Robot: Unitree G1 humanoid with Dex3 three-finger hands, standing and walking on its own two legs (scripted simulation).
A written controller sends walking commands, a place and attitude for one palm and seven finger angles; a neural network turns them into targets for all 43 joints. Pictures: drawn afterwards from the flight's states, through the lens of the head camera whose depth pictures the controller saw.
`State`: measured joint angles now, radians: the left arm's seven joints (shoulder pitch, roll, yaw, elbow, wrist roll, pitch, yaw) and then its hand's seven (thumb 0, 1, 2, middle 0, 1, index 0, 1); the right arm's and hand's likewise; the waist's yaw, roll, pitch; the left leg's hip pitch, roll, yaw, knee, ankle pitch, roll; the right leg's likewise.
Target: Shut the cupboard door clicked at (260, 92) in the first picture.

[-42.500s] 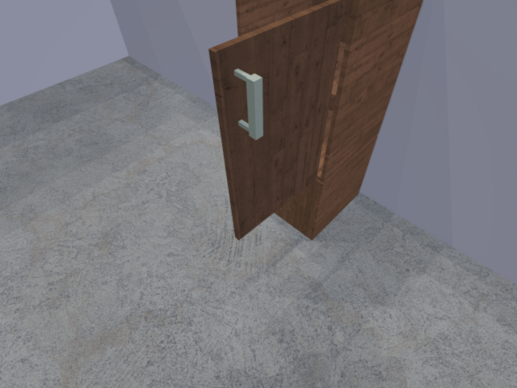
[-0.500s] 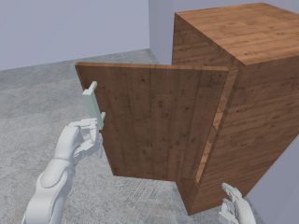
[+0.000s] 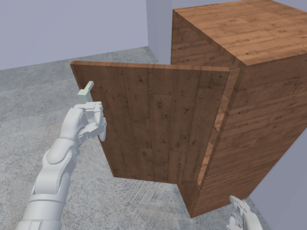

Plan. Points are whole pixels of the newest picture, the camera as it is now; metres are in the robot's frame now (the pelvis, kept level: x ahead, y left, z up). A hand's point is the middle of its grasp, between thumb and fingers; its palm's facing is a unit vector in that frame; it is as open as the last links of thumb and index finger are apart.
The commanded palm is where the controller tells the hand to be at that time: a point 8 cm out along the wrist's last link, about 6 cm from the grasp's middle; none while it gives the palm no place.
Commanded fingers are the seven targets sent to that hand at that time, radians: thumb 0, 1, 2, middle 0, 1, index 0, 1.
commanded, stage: push the door shut along its arc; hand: left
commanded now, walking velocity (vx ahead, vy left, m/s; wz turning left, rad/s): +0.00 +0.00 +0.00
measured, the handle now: (93, 106) +0.40 +0.19 +0.14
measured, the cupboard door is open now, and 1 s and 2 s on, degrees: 65 50 34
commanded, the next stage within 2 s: pull the fist back off the door in 1.44 s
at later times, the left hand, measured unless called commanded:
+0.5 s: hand (108, 110) +0.38 +0.14 +0.14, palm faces -0.24 -0.97 -0.08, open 3.1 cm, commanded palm +0.38 +0.18 +0.14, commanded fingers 0.00 0.90 0.90 -1.30 -1.50 -1.30 -1.50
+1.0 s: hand (131, 97) +0.43 +0.09 +0.14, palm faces -0.40 -0.92 -0.06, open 3.1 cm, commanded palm +0.43 +0.14 +0.14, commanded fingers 0.00 0.90 0.90 -1.30 -1.50 -1.30 -1.50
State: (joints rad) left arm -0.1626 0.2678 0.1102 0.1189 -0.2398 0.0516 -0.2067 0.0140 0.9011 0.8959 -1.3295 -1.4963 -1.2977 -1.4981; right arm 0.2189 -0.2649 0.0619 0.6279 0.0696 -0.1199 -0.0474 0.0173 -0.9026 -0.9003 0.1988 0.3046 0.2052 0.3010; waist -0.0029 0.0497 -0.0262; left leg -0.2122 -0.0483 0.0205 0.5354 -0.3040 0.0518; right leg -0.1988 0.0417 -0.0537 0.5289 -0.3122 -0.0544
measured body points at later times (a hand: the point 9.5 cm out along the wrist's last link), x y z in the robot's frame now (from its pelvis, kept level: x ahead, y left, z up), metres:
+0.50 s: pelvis +0.00 +0.00 +0.00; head +0.01 -0.01 +0.45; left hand +0.38 +0.20 +0.15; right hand +0.16 -0.24 -0.10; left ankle -0.01 +0.09 -0.73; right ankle -0.02 -0.08 -0.73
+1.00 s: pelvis +0.01 +0.01 -0.01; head +0.03 +0.00 +0.44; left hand +0.45 +0.14 +0.15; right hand +0.09 -0.25 -0.12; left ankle -0.01 +0.09 -0.73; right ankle -0.02 -0.08 -0.73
